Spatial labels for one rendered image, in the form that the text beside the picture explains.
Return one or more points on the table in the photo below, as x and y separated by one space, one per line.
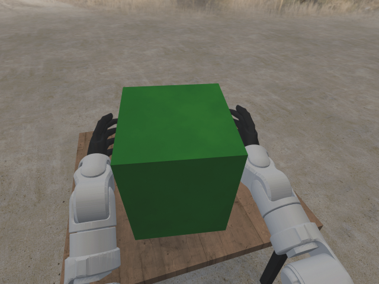
152 260

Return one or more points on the carton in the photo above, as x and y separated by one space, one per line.
177 159

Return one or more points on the left robot hand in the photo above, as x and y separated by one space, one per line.
99 142

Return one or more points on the right robot upper arm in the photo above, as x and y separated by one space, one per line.
318 269

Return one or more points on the right robot hand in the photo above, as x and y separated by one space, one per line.
245 125

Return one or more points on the left robot forearm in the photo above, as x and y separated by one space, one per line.
93 251

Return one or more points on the right robot forearm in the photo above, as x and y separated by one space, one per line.
291 231

